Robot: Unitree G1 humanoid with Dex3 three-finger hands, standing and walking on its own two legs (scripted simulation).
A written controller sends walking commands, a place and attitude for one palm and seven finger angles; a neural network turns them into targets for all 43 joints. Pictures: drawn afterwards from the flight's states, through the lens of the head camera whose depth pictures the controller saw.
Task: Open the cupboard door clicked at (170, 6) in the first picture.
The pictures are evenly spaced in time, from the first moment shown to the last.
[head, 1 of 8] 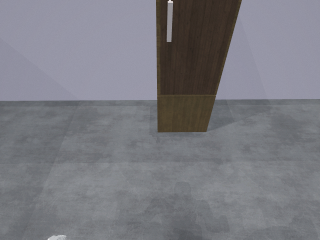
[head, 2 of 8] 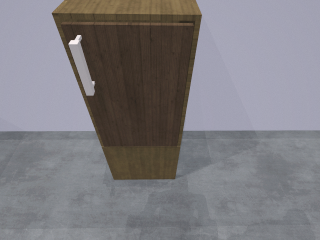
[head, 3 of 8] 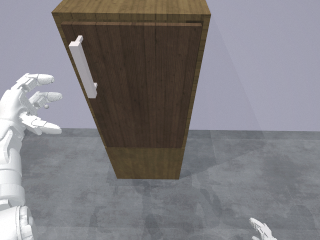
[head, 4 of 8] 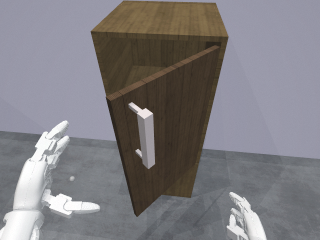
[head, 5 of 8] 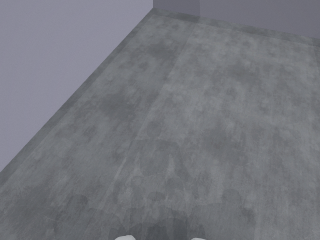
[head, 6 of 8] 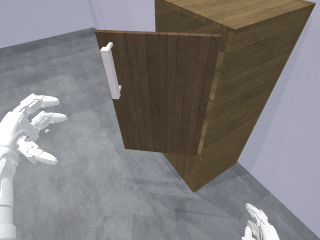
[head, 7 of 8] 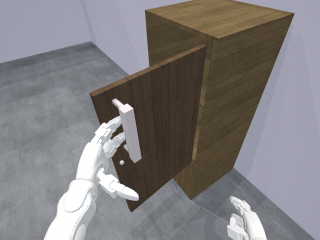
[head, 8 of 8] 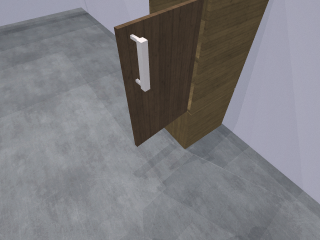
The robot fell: no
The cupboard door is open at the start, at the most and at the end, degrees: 0 99 96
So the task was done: yes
